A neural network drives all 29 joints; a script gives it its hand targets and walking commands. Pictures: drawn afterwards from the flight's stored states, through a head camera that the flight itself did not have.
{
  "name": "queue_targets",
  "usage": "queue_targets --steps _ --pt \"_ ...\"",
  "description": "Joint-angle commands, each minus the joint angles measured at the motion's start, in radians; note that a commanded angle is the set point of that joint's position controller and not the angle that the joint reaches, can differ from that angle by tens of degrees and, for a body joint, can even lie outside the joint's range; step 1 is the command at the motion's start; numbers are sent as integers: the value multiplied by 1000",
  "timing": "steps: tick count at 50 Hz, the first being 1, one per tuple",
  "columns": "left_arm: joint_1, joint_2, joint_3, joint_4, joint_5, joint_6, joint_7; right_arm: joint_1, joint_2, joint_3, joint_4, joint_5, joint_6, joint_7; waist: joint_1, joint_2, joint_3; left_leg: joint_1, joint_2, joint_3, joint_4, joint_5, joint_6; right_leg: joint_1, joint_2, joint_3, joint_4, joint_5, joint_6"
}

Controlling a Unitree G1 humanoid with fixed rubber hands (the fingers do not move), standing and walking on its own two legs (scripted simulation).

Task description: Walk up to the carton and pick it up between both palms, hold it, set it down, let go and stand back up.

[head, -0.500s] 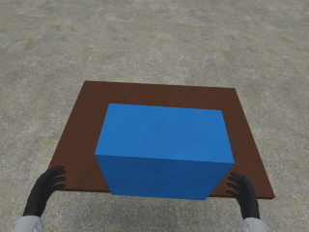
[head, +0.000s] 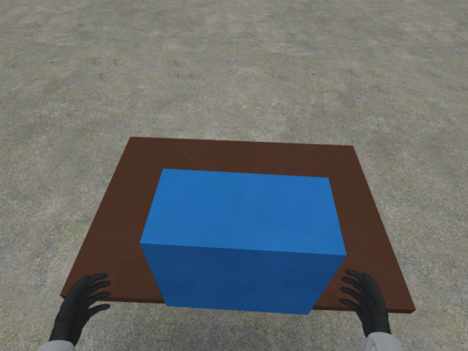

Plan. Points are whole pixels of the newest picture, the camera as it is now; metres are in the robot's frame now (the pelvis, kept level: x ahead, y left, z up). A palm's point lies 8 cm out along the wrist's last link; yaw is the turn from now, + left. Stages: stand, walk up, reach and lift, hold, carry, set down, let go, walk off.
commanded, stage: set down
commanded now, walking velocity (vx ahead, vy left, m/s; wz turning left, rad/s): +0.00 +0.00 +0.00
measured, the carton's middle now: (240, 247) +0.36 -0.01 -0.05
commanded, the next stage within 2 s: let go in 1.18 s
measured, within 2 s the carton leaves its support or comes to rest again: neither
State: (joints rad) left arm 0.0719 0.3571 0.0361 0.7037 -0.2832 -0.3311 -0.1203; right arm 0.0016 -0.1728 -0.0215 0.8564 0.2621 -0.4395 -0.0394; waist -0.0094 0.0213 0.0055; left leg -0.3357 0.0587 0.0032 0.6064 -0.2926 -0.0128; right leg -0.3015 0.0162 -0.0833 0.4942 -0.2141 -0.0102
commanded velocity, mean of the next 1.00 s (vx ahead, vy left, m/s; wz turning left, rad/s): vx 0.00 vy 0.00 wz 0.00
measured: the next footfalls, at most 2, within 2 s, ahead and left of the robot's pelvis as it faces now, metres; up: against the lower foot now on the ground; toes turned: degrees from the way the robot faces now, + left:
none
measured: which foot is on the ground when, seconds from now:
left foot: down 0.00-1.00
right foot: down 0.00-1.00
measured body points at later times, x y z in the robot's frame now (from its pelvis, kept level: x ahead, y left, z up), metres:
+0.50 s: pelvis +0.02 +0.01 +0.00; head +0.05 +0.02 +0.45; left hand +0.22 +0.27 -0.06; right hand +0.22 -0.23 -0.06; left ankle +0.02 +0.12 -0.73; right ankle +0.03 -0.12 -0.73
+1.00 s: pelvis +0.02 +0.00 +0.01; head +0.02 +0.01 +0.46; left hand +0.19 +0.25 -0.07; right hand +0.21 -0.23 -0.08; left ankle +0.02 +0.12 -0.73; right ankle +0.03 -0.12 -0.73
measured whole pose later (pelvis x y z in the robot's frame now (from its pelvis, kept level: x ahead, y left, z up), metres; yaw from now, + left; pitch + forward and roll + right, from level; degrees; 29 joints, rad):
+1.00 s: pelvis +0.02 +0.00 +0.01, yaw +0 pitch -2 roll -2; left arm 0.18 0.27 0.04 0.59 -0.15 -0.02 -0.04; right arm 0.05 -0.17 -0.02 0.88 0.16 -0.31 0.00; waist -0.01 0.02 0.04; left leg -0.22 0.06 0.00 0.54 -0.29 -0.02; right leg -0.18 0.02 -0.08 0.42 -0.21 -0.01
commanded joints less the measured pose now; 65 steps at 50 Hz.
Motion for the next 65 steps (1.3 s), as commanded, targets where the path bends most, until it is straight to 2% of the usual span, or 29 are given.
queue_targets --steps 1,3,4,5,6,9,10,12,14,15,20,26,28,30,31,32,33,34,36,39,41,42,47,51,53,56,58,63,65 --pt "-30 120 -64 -162 59 16 18 -24 -88 3 -102 -64 3 7 14 100 -102 156 -43 -27 -231 81 -48 145 17 82 -112 -6 -16" --pt "-12 135 -41 -176 62 18 16 7 -71 5 -135 -82 -5 0 15 48 -118 172 -47 -20 -221 117 -37 155 15 91 -129 14 -10" --pt "2 129 -45 -178 68 18 25 19 -85 2 -116 -79 -4 5 12 101 -99 179 -50 -15 -221 154 -51 153 18 87 -125 39 -16" --pt "9 127 -36 -188 70 21 23 19 -66 17 -126 -84 -13 1 10 57 -119 181 -51 -18 -211 177 -40 169 16 92 -131 57 -19" --pt "32 107 -40 -181 97 38 27 33 -92 3 -55 -83 0 5 9 107 -108 226 -48 -20 -208 235 -56 153 25 81 -130 70 -25" --pt "69 117 -18 -233 109 27 25 90 -61 39 -97 -76 -24 5 14 94 -169 258 -58 -9 -179 366 -60 189 22 93 -138 166 -24" --pt "73 112 -16 -242 136 41 32 88 -94 15 -66 -79 -23 10 19 126 -145 279 -53 -11 -187 386 -78 176 33 80 -140 146 -27" --pt "81 81 -46 -224 127 64 31 78 -105 -8 -44 -95 -17 17 -9 98 -122 285 -38 -25 -201 357 -74 156 41 71 -143 124 -30" --pt "73 75 -48 -225 131 80 42 55 -120 -10 -39 -103 -10 27 -9 115 -113 270 -47 -9 -192 367 -72 153 41 68 -148 125 -37" --pt "82 100 -30 -270 114 56 40 85 -89 4 -110 -90 -23 16 -4 91 -132 250 -50 -13 -189 369 -60 183 29 84 -150 145 -30" --pt "106 64 -38 -257 140 86 48 103 -120 -4 -25 -91 -18 30 -1 125 -162 327 -39 1 -183 468 -81 163 44 70 -148 172 -31" --pt "146 50 -24 -249 164 127 56 100 -132 3 -32 -113 -4 41 2 120 -122 321 -32 -3 -193 499 -83 166 51 69 -155 173 -39" --pt "123 49 -27 -263 163 140 56 92 -130 -13 -49 -119 -3 37 -11 101 -131 309 -30 -9 -207 440 -80 187 50 67 -159 159 -38" --pt "126 25 -41 -270 188 165 72 96 -145 -25 -13 -115 18 49 2 181 -105 315 -21 -13 -215 466 -104 181 58 49 -148 134 -45" --pt "122 20 -41 -246 188 164 68 82 -134 -20 -25 -121 18 52 2 130 -88 302 -17 -27 -219 439 -93 173 58 62 -154 130 -43" --pt "132 19 -36 -258 193 180 74 82 -142 -32 -7 -127 24 53 3 165 -89 308 -15 -10 -228 440 -100 181 61 49 -149 131 -45" --pt "102 32 -31 -276 183 184 76 60 -142 -34 -34 -140 27 49 -4 126 -95 286 -25 0 -224 430 -93 179 57 59 -154 130 -43" --pt "105 24 -33 -283 194 203 82 62 -150 -39 -16 -141 38 50 -7 162 -93 286 -28 4 -219 424 -98 183 53 53 -153 124 -42" --pt "89 44 -15 -288 186 198 77 71 -122 -21 -45 -146 43 43 -6 105 -83 289 -39 18 -219 409 -78 178 43 69 -172 135 -39" --pt "57 33 -14 -261 193 231 78 38 -115 -18 -67 -162 70 39 -10 77 -64 246 -39 20 -243 310 -62 185 38 56 -171 89 -35" --pt "58 17 -22 -278 214 251 89 39 -129 -30 -49 -171 80 47 -4 121 -71 246 -39 25 -246 338 -72 192 39 47 -157 112 -41" --pt "56 25 -21 -285 208 254 91 35 -133 -32 -66 -175 90 45 -5 92 -80 238 -43 27 -244 320 -66 195 38 50 -166 108 -36" --pt "21 8 -37 -288 211 300 106 -21 -145 -60 -51 -212 126 54 -10 95 -60 205 -27 21 -269 226 -62 181 46 42 -158 37 -41" --pt "47 -1 -28 -290 230 323 110 10 -117 -32 -102 -208 128 58 -1 82 -71 208 -35 29 -260 279 -58 202 33 50 -165 94 -38" --pt "30 1 -37 -323 248 350 118 5 -153 -56 -70 -209 146 62 -4 122 -67 221 -29 21 -266 267 -68 199 38 41 -158 106 -38" --pt "36 12 -14 -319 236 345 114 25 -115 -37 -107 -208 139 59 1 78 -91 230 -47 47 -245 301 -54 190 29 53 -172 115 -34" --pt "68 -12 -22 -326 252 373 121 26 -158 -59 -84 -219 146 67 -4 112 -88 248 -33 35 -252 351 -70 185 41 41 -164 149 -40" --pt "53 -9 -16 -342 254 397 122 21 -148 -50 -132 -228 161 67 -2 64 -73 235 -38 45 -255 292 -54 187 35 45 -171 118 -29" --pt "69 -29 -30 -348 270 412 132 20 -165 -60 -90 -228 164 74 1 114 -89 253 -37 43 -263 307 -74 191 44 34 -165 125 -36"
